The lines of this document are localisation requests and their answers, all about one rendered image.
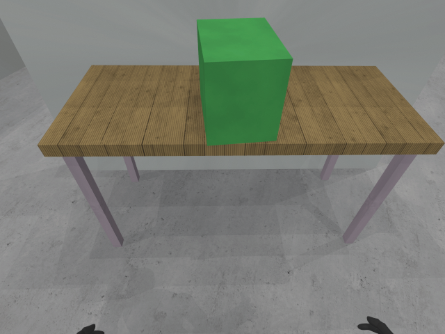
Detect robot right hand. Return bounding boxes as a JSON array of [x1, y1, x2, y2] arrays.
[[357, 316, 393, 334]]

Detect carton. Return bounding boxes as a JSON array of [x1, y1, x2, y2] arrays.
[[197, 17, 293, 146]]

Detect table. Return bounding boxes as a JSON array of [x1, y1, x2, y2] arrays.
[[38, 65, 445, 247]]

